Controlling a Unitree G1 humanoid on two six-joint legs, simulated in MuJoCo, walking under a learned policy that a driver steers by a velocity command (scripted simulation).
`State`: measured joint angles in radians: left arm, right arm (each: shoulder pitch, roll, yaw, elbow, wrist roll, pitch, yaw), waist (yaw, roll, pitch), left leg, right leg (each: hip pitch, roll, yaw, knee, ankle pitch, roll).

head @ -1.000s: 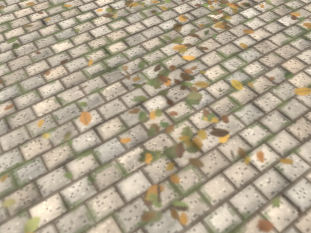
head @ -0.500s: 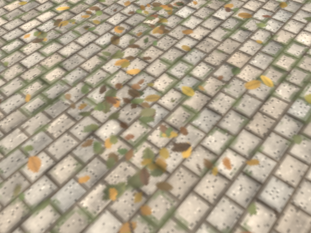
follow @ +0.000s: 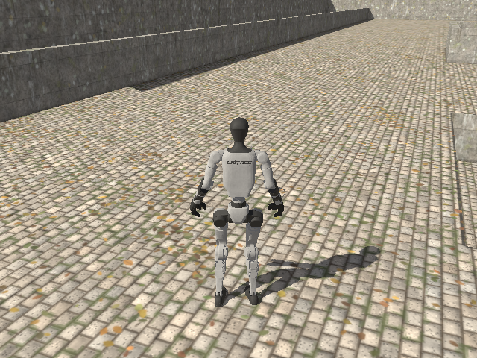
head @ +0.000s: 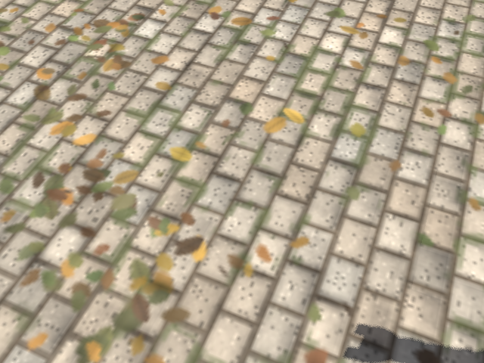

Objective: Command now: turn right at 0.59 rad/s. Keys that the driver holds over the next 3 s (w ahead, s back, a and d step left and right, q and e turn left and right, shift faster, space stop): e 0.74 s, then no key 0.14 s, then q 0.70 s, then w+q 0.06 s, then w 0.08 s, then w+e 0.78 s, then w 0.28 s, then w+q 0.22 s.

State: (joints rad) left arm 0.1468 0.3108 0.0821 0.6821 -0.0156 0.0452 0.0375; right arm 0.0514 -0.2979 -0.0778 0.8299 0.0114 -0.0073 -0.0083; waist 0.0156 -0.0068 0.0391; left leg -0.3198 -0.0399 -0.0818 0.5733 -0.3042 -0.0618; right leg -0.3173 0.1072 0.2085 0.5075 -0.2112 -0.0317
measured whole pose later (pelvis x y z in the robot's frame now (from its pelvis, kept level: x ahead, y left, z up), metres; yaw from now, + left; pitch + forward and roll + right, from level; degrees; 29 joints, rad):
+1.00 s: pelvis +0.02 -0.03 +0.00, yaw -29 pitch +0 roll +0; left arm 0.14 0.28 0.03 0.69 0.03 0.02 0.02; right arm 0.17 -0.28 -0.05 0.77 -0.02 -0.01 0.01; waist 0.00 -0.03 0.03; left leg -0.24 -0.02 -0.04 0.50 -0.25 0.00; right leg -0.26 0.08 0.17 0.54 -0.28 -0.01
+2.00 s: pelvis +0.14 -0.01 +0.01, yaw -10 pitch +2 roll +0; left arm 0.18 0.30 0.05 0.75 -0.02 -0.05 -0.03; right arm 0.34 -0.30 -0.05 0.70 0.00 -0.06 0.00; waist -0.05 -0.02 -0.02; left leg -0.01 -0.04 0.01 0.23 -0.25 0.05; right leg -0.57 -0.07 0.02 0.67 -0.09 0.03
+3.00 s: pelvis +0.65 -0.22 +0.01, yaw -29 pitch +2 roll +1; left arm 0.06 0.27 0.02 0.66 0.00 -0.09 -0.02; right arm 0.42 -0.28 -0.05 0.80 0.02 -0.07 0.00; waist -0.11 -0.04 0.04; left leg -0.07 -0.06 -0.04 0.28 -0.23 0.05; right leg -0.59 -0.06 0.08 0.61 -0.04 0.04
